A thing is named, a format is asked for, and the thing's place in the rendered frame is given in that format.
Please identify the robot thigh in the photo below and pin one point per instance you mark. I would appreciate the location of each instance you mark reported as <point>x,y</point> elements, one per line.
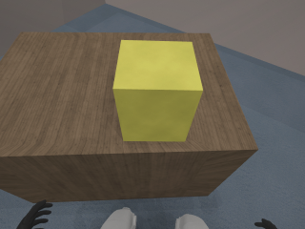
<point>120,219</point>
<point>188,221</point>

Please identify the right robot hand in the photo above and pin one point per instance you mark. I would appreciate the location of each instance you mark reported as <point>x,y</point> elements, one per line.
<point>265,224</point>

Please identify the left robot thigh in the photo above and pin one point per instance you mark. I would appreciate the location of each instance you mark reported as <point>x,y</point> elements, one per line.
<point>120,219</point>

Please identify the carton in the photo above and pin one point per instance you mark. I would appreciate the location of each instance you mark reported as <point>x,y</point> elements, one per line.
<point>157,88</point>

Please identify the left robot hand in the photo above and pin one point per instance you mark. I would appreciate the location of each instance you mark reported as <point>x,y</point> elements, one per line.
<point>30,219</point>

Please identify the right robot thigh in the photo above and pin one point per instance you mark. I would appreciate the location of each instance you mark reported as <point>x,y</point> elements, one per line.
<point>188,221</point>

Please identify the pedestal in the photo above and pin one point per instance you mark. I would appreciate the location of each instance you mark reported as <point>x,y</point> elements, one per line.
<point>60,135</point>

